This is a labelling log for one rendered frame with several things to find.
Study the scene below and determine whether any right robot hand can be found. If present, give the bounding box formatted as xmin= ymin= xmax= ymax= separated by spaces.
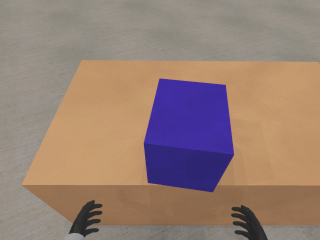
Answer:
xmin=231 ymin=205 xmax=268 ymax=240

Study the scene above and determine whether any carton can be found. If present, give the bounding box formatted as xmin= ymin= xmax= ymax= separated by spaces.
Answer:
xmin=143 ymin=78 xmax=234 ymax=192

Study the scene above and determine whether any pedestal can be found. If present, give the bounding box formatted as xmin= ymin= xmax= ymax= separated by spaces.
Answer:
xmin=21 ymin=60 xmax=320 ymax=226

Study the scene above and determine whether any left robot hand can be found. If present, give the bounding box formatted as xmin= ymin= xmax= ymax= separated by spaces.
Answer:
xmin=69 ymin=200 xmax=103 ymax=238

